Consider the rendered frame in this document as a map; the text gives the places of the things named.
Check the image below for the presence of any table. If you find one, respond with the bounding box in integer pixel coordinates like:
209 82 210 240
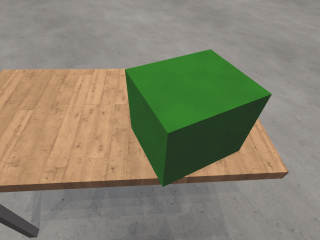
0 68 289 238

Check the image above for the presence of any carton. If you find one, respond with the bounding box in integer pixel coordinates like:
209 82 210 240
125 49 272 187

